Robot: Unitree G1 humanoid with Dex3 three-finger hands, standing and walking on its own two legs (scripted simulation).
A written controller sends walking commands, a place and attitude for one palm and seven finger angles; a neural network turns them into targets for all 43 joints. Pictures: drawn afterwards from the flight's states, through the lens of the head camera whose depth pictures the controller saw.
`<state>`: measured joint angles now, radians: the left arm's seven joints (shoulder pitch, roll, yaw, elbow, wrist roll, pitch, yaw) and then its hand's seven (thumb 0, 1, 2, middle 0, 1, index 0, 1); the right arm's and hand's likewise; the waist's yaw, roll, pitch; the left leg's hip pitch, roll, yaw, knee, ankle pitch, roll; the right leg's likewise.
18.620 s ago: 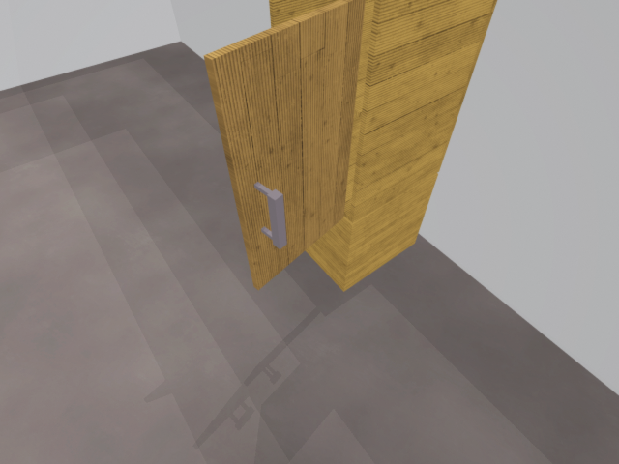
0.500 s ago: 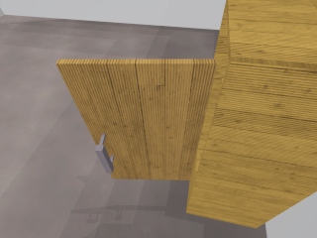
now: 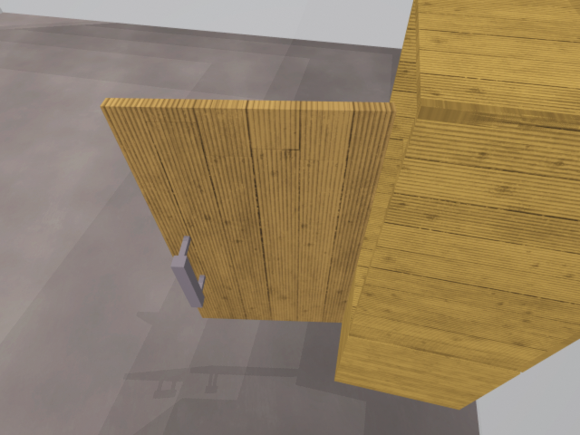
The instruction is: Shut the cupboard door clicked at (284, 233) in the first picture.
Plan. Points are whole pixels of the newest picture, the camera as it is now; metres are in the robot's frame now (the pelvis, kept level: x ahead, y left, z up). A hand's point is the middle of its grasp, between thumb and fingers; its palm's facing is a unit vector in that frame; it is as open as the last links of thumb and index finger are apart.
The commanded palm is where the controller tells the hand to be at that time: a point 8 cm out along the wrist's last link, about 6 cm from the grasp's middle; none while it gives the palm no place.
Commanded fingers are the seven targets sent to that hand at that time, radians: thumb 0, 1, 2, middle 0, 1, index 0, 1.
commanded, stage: look again from close up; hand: left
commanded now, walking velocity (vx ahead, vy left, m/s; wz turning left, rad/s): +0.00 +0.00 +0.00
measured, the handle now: (191, 273) +0.39 +0.21 -0.08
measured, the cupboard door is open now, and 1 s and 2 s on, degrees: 100 100 100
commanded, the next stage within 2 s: shuffle to correct the standing spot in 0.02 s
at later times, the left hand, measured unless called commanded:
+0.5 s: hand out of the picture +0.00 +0.18 -0.17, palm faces +0.00 -0.97 -0.24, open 7.4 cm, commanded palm none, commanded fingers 0.00 0.90 0.90 -0.20 -0.30 -0.20 -0.30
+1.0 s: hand out of the picture +0.00 +0.18 -0.18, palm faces +0.03 -0.98 -0.22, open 7.4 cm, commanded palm none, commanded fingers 0.00 0.90 0.90 -0.20 -0.30 -0.20 -0.30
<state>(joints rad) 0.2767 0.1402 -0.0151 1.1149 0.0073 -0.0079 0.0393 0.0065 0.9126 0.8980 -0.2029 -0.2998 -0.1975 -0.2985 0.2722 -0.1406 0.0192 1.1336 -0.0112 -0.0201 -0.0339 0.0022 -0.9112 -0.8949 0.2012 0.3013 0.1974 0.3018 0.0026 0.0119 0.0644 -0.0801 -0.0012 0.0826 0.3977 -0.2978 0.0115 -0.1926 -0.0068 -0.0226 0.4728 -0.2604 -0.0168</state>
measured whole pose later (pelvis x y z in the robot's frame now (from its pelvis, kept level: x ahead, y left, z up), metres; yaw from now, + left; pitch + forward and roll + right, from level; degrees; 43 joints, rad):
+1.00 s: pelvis +0.00 +0.01 -0.01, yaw +0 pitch -1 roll +0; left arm 0.31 0.15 -0.02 1.07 0.01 -0.02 0.05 0.01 0.91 0.90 -0.20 -0.30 -0.20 -0.30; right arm 0.25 -0.18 -0.02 1.08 -0.02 -0.02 -0.04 0.01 -0.92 -0.89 0.20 0.30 0.20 0.30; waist -0.01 0.02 0.00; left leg -0.14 0.00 0.08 0.50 -0.35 0.03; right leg -0.23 -0.01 -0.02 0.53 -0.29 0.00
